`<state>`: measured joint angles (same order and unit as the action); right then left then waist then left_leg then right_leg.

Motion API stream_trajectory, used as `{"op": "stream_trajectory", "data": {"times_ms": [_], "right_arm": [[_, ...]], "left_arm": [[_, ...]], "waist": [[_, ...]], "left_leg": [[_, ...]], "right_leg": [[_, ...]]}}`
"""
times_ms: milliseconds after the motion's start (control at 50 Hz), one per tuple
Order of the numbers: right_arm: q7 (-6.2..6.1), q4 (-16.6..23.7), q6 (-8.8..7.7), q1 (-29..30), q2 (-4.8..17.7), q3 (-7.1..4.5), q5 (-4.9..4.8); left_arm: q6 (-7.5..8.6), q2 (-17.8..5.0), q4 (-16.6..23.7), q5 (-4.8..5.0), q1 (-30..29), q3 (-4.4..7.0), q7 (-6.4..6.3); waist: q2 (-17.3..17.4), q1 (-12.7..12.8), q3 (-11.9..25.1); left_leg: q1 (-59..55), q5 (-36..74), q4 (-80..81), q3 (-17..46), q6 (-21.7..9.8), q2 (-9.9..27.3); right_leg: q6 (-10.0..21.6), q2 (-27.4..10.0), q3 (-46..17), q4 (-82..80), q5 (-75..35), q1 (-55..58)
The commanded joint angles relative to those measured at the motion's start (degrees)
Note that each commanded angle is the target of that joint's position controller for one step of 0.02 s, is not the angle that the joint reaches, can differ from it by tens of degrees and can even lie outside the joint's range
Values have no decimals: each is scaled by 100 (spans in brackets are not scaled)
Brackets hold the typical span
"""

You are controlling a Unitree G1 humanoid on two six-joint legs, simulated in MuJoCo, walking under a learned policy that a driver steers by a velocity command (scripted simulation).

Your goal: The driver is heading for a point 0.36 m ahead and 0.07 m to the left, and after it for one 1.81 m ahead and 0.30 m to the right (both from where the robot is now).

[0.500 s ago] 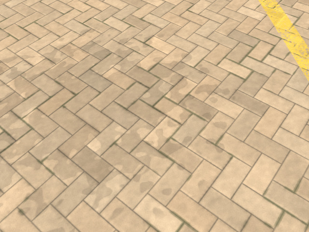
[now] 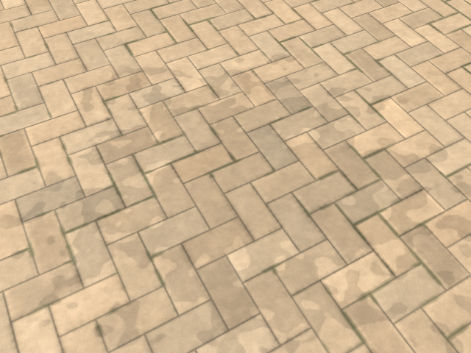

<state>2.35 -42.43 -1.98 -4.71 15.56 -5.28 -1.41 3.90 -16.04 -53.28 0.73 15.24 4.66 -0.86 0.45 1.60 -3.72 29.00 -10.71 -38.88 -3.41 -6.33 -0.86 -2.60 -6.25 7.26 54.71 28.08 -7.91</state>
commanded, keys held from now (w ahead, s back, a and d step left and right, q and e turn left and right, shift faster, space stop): w+q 0.30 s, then w+e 0.70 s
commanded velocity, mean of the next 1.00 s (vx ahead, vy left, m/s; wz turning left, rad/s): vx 0.50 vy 0.00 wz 0.03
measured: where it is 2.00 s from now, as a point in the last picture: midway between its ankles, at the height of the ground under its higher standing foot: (280, 167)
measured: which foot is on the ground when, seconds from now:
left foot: down 0.00-0.50, up 0.52-0.94, down 0.96-1.00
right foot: up 0.00-0.46, down 0.48-0.96, up 0.98-1.00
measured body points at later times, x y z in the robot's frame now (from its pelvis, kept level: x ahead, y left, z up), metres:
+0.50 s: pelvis +0.30 -0.01 +0.01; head +0.32 +0.00 +0.46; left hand +0.47 +0.27 -0.07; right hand +0.37 -0.29 -0.11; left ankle +0.10 +0.07 -0.70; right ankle +0.43 -0.08 -0.72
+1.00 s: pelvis +0.57 +0.05 +0.01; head +0.60 +0.05 +0.46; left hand +0.59 +0.34 -0.11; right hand +0.81 -0.19 -0.04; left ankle +0.66 +0.16 -0.72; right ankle +0.43 -0.07 -0.69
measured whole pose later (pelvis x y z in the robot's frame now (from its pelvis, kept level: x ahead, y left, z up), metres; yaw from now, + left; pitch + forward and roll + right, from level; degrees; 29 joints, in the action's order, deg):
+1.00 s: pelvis +0.57 +0.05 +0.01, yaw -3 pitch +3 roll +1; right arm 0.4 -37.3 -7.3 -1.4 14.3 -2.5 0.4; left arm 2.1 -16.9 -45.8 1.7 23.5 3.9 -0.9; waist -1.7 4.6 0.2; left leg 24.8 -6.4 -28.3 2.2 -0.7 -2.4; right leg 2.5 4.7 -11.9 43.1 27.3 -10.4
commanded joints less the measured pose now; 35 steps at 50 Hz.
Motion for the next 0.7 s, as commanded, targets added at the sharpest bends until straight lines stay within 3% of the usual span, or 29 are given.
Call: {"op": "stream_trajectory", "data": {"times_ms": [20,40,60,80,160,280,380,420,440,460,480,500,520,540,560,580,600,620,660,700], "right_arm": [[-24,-29,-161,-1712,1094,-285,68],[-24,45,-201,-1295,880,-218,37],[-43,136,-210,-897,668,-151,52],[-71,231,-210,-713,583,-107,99],[-221,179,-263,-1017,852,-165,54],[-337,31,-198,-1532,854,-153,17],[-370,-211,-162,-1918,759,-107,53],[-381,-254,-122,-1928,832,-123,84],[-380,-237,-105,-1835,880,-129,87],[-376,-208,-89,-1722,868,-106,95],[-372,-109,-92,-1582,787,-42,147],[-355,-43,-166,-2134,469,59,173],[-315,-81,-264,-2343,383,129,136],[-270,67,-361,-1779,800,58,50],[-239,219,-435,-1151,837,68,-1],[-232,303,-483,-824,764,71,83],[-248,326,-489,-819,758,35,196],[-255,344,-478,-898,672,38,237],[-281,381,-430,-942,516,65,252],[-315,523,-392,-566,407,113,245]], "left_arm": [[508,-666,952,238,-690,38,105],[529,-630,853,124,-660,39,60],[483,-712,781,-27,-606,102,15],[396,-733,764,-54,-500,132,25],[198,-499,970,-163,-874,100,0],[266,-311,1369,-79,-2027,-7,117],[388,-413,1496,-50,-2255,-47,306],[401,-506,1499,-34,-2115,-35,333],[408,-612,1439,-40,-1833,8,328],[414,-765,1263,-65,-1220,90,311],[409,-970,1079,-117,-282,153,308],[382,-1415,973,-168,542,270,309],[317,-1229,778,19,757,235,369],[278,-880,861,146,434,127,360],[220,-727,1005,59,79,73,325],[189,-654,1054,-19,-143,34,322],[196,-574,1101,-56,-231,-3,301],[187,-578,1121,-72,-250,-15,284],[178,-649,1113,-19,-164,6,235],[165,-848,1093,18,-16,75,156]], "waist": [[591,-753,1490],[77,-480,1051],[66,-254,872],[161,-98,791],[103,-98,565],[461,-528,266],[550,-702,179],[669,-614,155],[718,-449,300],[672,-131,707],[500,295,1456],[-695,275,2361],[-1824,228,2496],[-1161,307,1619],[-560,298,976],[-100,147,469],[-64,-17,440],[-211,-135,473],[-437,-217,532],[-450,-146,471]], "left_leg": [[-4452,-587,2329,4041,-1435,1854],[-3550,18,2282,3285,-1204,1571],[-2822,507,2320,2745,-1037,1336],[-2373,788,2455,2519,-995,1199],[-1851,1560,2696,2045,-1015,967],[-1741,830,2613,1878,-614,660],[-2685,1127,2154,2096,-569,1109],[-3110,1973,1929,2100,-485,1277],[-3229,2983,1600,1964,-402,1220],[-3239,4073,906,1696,-290,993],[-2645,3971,-290,1451,-130,767],[-768,1953,-2371,1062,292,6],[749,-1928,-3599,1009,545,-507],[1488,-1826,-3947,1274,464,-92],[1553,-1360,-3767,1138,421,143],[1442,-1067,-3285,1011,423,305],[1136,-825,-2800,1001,452,478],[869,-741,-2487,951,511,525],[674,-716,-1902,812,666,529],[640,-276,-1162,700,822,464]], "right_leg": [[340,335,-1135,2510,-73,-4127],[388,56,-1158,1988,-555,-3795],[368,-126,-1176,1469,-842,-3313],[335,-211,-1201,1244,-1029,-2952],[24,-38,-1049,133,-1792,-2907],[-5,428,-1009,-2080,-3428,-2615],[275,432,-934,-2629,-3318,-2695],[496,486,-797,-2705,-2685,-2648],[641,627,-639,-2783,-2422,-2262],[839,801,-482,-2916,-2554,-1412],[1197,357,-1007,-2644,-2932,67],[2047,-800,-3076,-2608,-2834,2245],[2535,-1443,-5109,-3567,-1743,3038],[2228,-1289,-4964,-3774,-751,2550],[1991,-1047,-4196,-3882,-870,1713],[1895,-798,-3678,-4037,-1433,885],[1817,-620,-3376,-4112,-1984,496],[1807,-463,-3199,-4190,-2384,266],[1859,-330,-2873,-4278,-2896,-20],[1846,-246,-2607,-4350,-3160,-272]]}}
